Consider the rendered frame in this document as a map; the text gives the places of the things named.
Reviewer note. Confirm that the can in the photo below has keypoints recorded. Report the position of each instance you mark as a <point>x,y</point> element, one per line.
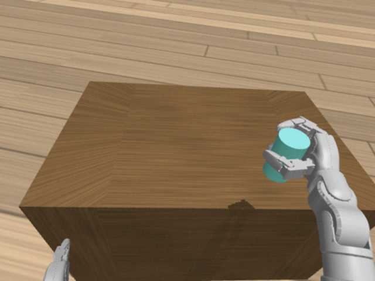
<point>290,143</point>

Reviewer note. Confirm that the right robot arm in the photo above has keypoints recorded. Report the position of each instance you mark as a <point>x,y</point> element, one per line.
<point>344,232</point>

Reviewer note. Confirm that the right robot hand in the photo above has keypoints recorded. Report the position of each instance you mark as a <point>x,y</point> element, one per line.
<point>322,153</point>

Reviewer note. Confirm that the left robot hand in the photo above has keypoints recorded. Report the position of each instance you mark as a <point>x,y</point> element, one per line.
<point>59,269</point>

